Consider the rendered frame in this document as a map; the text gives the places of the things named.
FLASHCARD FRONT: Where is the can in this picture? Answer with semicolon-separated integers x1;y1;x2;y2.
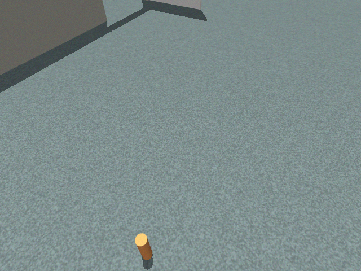
135;233;152;260

